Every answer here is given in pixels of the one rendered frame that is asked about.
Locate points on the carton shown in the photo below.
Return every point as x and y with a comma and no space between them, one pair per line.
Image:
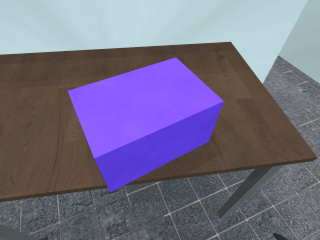
138,121

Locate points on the table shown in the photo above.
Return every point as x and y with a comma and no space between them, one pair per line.
44,150

